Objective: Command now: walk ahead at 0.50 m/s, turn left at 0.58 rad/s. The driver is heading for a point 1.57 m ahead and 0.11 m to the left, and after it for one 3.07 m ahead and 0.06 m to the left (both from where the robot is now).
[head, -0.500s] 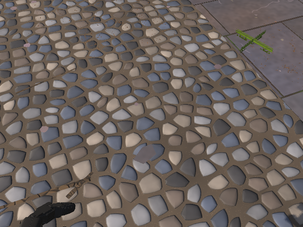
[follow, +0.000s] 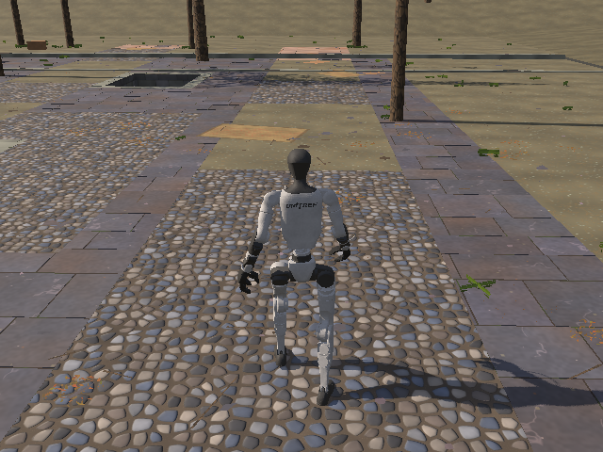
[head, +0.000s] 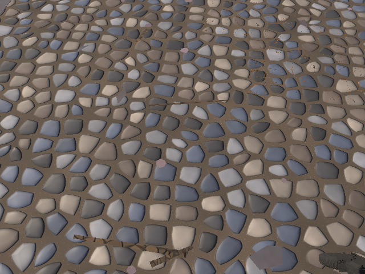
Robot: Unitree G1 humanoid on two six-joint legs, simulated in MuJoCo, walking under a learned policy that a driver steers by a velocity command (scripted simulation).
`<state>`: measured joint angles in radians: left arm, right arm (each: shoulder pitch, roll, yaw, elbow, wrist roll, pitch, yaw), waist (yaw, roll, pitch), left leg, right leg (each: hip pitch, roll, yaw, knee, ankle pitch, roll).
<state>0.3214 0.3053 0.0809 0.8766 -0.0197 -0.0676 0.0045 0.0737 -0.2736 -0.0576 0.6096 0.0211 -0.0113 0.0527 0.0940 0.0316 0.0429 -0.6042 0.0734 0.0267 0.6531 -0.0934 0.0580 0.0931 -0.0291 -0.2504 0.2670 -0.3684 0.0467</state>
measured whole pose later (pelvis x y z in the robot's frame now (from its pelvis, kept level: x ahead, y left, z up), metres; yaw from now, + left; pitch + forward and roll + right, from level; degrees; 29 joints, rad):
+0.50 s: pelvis +0.29 +0.03 +0.01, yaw +15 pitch +2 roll +0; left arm 0.02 0.28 0.04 0.72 0.00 -0.11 -0.04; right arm 0.38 -0.29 -0.07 0.73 0.02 -0.04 -0.01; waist -0.08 -0.05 0.02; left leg -0.04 -0.11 -0.16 0.38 -0.36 0.07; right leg -0.55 -0.02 0.05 0.50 0.05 0.02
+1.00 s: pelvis +0.56 +0.09 +0.01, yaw +17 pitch +2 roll -2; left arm 0.38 0.29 0.05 0.87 -0.02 -0.07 -0.01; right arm 0.05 -0.26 -0.03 0.65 0.02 -0.07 0.03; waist 0.11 0.03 0.03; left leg -0.59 0.06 -0.03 0.54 0.01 0.01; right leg 0.03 0.04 -0.01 0.24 -0.31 -0.02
